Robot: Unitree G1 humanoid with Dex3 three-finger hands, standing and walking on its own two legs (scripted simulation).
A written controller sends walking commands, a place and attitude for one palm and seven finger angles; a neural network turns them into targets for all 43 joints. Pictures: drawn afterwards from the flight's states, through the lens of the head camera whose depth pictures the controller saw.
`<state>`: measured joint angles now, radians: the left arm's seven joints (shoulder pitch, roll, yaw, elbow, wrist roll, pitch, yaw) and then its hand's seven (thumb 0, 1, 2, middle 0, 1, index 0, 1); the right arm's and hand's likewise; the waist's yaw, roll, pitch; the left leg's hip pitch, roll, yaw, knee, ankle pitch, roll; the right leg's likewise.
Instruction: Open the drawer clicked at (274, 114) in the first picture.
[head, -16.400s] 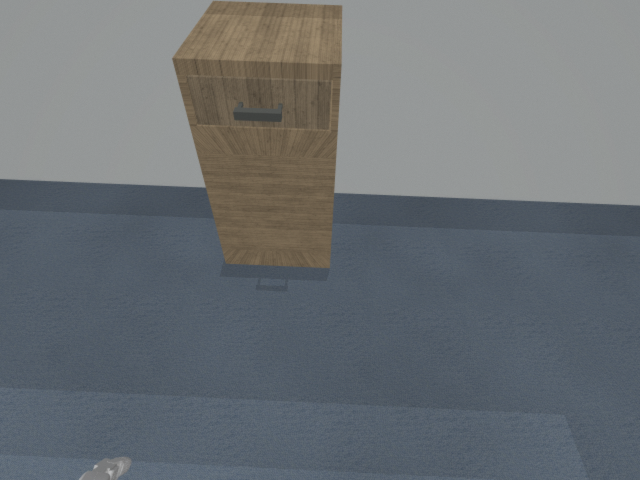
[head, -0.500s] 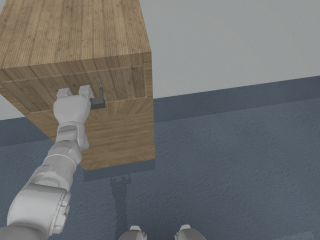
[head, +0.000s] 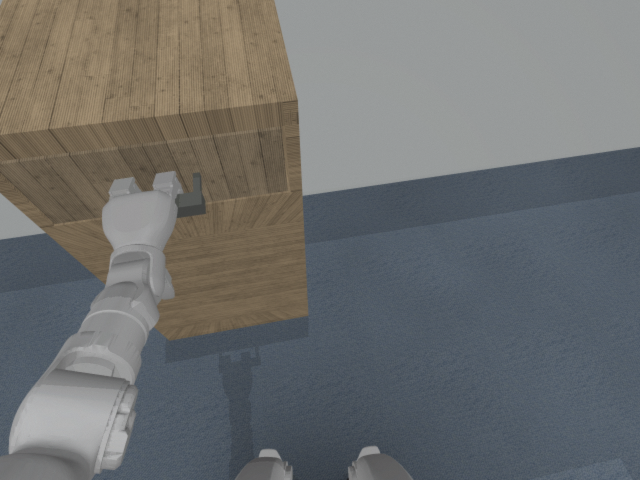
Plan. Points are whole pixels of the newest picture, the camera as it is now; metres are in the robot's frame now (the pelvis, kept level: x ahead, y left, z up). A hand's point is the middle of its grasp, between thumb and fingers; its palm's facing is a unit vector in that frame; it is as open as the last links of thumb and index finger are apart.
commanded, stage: close the thumb around the handle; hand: left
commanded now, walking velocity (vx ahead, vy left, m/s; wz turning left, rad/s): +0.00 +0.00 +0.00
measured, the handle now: (160, 196) +0.51 +0.22 +0.00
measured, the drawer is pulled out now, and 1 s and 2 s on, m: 0.00 0.00 0.13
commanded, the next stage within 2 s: pull the drawer open in 0.76 s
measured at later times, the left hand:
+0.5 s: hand (158, 233) +0.45 +0.22 -0.02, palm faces -0.04 -0.03 -1.00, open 8.6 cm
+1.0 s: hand (160, 236) +0.45 +0.22 -0.02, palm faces -0.05 -0.04 -1.00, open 5.7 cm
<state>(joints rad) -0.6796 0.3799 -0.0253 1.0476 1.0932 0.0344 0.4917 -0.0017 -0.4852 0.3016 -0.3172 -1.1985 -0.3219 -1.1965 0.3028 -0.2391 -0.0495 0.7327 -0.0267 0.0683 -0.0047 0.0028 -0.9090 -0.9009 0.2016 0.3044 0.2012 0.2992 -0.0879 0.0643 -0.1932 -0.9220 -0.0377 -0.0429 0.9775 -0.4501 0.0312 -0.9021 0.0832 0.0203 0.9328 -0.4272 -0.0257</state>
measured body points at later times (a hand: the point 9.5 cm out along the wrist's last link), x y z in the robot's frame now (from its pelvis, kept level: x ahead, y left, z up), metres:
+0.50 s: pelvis +0.00 +0.00 +0.00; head +0.11 +0.00 +0.44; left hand +0.45 +0.22 +0.03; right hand +0.04 -0.26 -0.14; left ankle +0.00 +0.10 -0.68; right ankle +0.00 -0.11 -0.68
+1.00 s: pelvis +0.01 +0.00 +0.00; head +0.11 +0.00 +0.44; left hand +0.45 +0.22 +0.03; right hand +0.05 -0.26 -0.13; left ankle +0.00 +0.10 -0.68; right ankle +0.00 -0.11 -0.68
